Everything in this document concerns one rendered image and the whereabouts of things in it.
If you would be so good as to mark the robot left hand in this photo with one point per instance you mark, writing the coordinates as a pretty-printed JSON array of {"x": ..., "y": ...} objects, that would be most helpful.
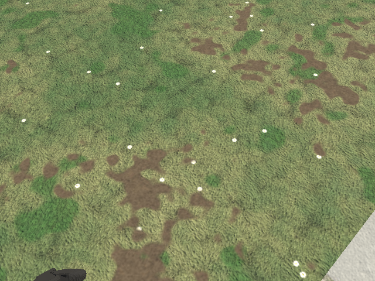
[{"x": 62, "y": 275}]

